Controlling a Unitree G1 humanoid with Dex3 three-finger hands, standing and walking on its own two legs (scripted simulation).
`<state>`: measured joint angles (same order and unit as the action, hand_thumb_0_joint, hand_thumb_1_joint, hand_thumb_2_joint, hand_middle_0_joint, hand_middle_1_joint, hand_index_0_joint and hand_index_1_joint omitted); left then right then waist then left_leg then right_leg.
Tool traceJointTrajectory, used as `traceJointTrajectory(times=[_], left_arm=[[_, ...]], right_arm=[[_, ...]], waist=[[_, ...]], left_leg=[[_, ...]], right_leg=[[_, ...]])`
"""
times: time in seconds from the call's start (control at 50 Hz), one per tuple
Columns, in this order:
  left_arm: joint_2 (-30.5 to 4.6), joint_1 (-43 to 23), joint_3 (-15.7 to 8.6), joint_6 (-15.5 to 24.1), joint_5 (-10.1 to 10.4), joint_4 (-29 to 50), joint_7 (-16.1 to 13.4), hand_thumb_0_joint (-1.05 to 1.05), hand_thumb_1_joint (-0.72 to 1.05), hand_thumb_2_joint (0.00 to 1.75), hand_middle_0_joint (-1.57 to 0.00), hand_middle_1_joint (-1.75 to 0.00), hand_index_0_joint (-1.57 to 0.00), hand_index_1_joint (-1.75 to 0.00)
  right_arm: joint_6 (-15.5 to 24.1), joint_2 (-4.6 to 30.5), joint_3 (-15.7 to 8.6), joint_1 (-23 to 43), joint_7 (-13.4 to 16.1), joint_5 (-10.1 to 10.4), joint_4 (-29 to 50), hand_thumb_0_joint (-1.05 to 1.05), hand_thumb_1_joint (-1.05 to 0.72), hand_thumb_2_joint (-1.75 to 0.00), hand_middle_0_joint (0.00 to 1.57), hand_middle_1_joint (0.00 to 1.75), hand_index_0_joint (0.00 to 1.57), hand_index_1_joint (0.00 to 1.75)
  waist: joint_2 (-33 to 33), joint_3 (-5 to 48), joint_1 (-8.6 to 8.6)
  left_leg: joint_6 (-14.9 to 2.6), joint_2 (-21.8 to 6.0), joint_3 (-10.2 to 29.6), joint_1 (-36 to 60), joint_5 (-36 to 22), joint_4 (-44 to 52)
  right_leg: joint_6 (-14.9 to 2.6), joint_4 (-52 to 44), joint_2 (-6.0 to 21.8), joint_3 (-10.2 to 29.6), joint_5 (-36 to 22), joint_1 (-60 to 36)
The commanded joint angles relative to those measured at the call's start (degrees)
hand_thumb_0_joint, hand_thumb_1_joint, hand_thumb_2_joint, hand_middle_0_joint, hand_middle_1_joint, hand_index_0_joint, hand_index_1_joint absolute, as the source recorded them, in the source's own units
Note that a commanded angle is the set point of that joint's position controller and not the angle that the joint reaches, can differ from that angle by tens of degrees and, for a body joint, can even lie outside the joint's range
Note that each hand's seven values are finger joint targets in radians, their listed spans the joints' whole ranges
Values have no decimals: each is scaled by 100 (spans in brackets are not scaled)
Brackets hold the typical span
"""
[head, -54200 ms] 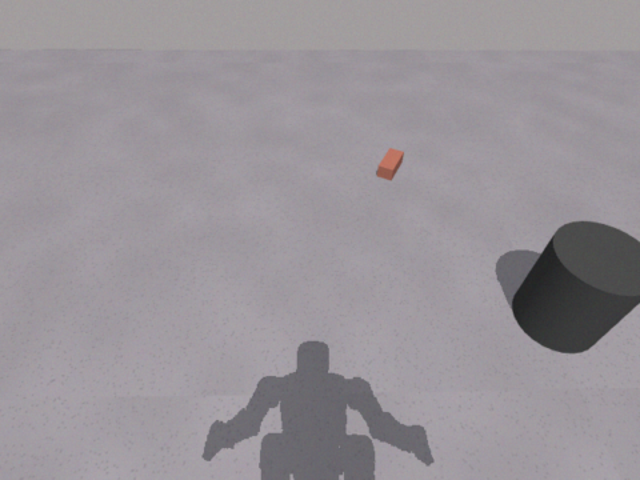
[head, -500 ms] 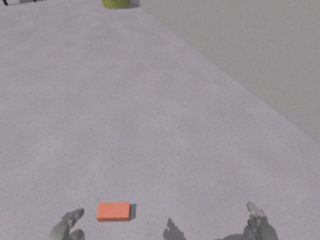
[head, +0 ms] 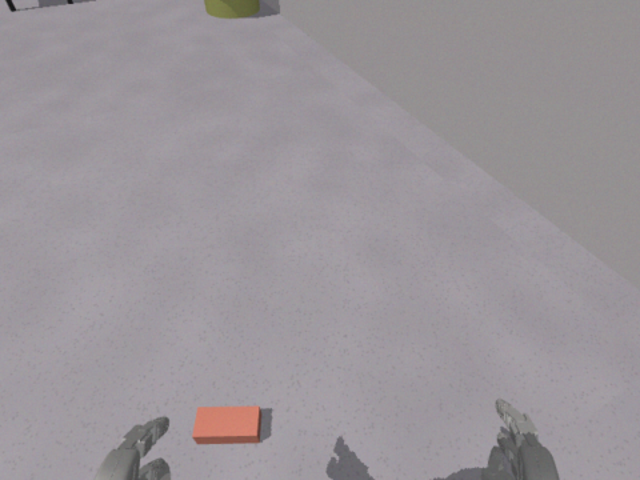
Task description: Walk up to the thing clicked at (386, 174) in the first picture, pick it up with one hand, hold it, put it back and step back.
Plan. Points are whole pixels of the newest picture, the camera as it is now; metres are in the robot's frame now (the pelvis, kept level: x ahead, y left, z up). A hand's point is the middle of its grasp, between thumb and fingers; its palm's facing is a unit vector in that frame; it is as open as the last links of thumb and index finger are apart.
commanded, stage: home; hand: left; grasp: from above
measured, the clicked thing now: (228, 425) +0.43 +0.25 -0.68
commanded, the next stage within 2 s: stand in 0.86 s
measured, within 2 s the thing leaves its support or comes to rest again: neither
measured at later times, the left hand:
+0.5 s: hand out of the picture +0.17 +0.18 -0.05, palm faces +0.04 -0.98 -0.20, open 7.4 cm
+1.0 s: hand out of the picture +0.16 +0.18 -0.05, palm faces +0.01 -0.97 -0.25, open 7.4 cm
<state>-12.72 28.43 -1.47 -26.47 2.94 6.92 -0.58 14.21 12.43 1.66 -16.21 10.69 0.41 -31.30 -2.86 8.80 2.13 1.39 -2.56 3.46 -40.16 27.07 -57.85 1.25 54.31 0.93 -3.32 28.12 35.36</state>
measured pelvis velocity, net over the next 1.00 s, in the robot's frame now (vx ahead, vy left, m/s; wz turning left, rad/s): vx -0.01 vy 0.00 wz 0.00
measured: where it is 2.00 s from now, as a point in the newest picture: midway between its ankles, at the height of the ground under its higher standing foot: outside the picture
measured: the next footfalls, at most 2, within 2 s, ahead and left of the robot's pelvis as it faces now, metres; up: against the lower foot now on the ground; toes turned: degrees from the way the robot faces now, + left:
none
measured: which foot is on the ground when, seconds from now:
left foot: down 0.00-1.00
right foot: down 0.00-1.00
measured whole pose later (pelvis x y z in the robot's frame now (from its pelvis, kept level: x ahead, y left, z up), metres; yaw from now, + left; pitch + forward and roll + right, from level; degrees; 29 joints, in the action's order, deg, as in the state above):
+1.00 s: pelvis -0.01 +0.00 +0.00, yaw +0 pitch +6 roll -2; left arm -14.0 24.1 0.0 -19.2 0.3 -0.7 -1.3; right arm 11.5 12.7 0.6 -14.5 8.7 -2.7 -34.0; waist -2.1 5.2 1.1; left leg 1.0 -2.0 2.9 -36.8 26.5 -57.0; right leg 1.3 54.1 1.4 -2.8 27.9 32.4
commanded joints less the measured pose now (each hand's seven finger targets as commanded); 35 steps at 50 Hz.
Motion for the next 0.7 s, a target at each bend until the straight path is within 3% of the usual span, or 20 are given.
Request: traceJointTrajectory(times=[0.0, 0.08, 0.16, 0.24, 0.34, 0.36, 0.54, 0.58, 0.66, 0.68], left_arm=[[-591, -169, -364, 291, -50, 1147, -73, 0, 90, 90, -20, -30, -20, -30], [-591, -158, -383, 302, -30, 1115, -81, 0, 90, 90, -20, -30, -20, -30], [-626, -157, -396, 306, -56, 1182, -95, 0, 90, 90, -20, -30, -20, -30], [-584, -171, -372, 294, -47, 1119, -80, 0, 90, 90, -20, -30, -20, -30], [-650, -196, -412, 330, -45, 1306, -99, 0, 90, 90, -20, -30, -20, -30], [-552, -69, -347, 302, -47, 1035, -89, 0, 90, 90, -20, -30, -20, -30], [-660, -168, -405, 291, -22, 1264, -91, 0, 90, 90, -20, -30, -20, -30], [-540, -39, -335, 274, -20, 1054, -75, 0, 90, 90, -20, -30, -20, -30], [-693, -194, -434, 312, -41, 1327, -101, 0, 90, 90, -20, -30, -20, -30], [-626, -160, -356, 310, -42, 1209, -101, 0, 90, 90, -20, -30, -20, -30]], right_arm=[[343, 694, -289, 398, 94, -10, 899, 0, -90, -90, 20, 30, 20, 30], [338, 686, -286, 354, 100, -22, 866, 0, -90, -90, 20, 30, 20, 30], [328, 686, -290, 366, 101, -20, 859, 0, -90, -90, 20, 30, 20, 30], [330, 687, -299, 377, 98, -24, 871, 0, -90, -90, 20, 30, 20, 30], [303, 679, -301, 355, 90, -22, 868, 0, -90, -90, 20, 30, 20, 30], [296, 698, -305, 352, 87, -18, 868, 0, -90, -90, 20, 30, 20, 30], [271, 700, -306, 353, 83, -9, 922, 0, -90, -90, 20, 30, 20, 30], [267, 699, -308, 361, 78, -10, 917, 0, -90, -90, 20, 30, 20, 30], [243, 702, -316, 341, 70, -12, 923, 0, -90, -90, 20, 30, 20, 30], [239, 695, -301, 353, 73, -9, 908, 0, -90, -90, 20, 30, 20, 30]], waist=[[-27, 436, 4], [37, 585, 33], [57, 467, -24], [26, 443, 22], [-43, 598, -23], [-11, 466, -10], [95, 517, 15], [66, 454, 27], [-38, 565, -10], [-49, 526, 22]], left_leg=[[-171, 193, -133, 741, -1100, 960], [-193, 212, -150, 787, -1257, 869], [-178, 196, -139, 747, -1220, 919], [-177, 197, -143, 748, -1143, 918], [-169, 190, -128, 818, -1413, 892], [-167, 187, -112, 757, -1344, 920], [-200, 207, -168, 733, -1293, 833], [-189, 192, -151, 746, -1319, 861], [-176, 182, -140, 806, -1324, 895], [-181, 189, -138, 781, -1343, 878]], right_leg=[[-103, -903, -232, -84, -1061, 24], [-74, -906, -213, -52, -1270, -72], [-94, -885, -225, -80, -1183, -19], [-83, -903, -220, -71, -1128, 10], [-100, -826, -231, -83, -1359, -96], [-100, -828, -234, -94, -1295, -37], [-69, -911, -206, -56, -1305, -44], [-80, -870, -216, -69, -1310, -43], [-100, -844, -223, -71, -1290, -75], [-97, -849, -221, -73, -1319, -50]])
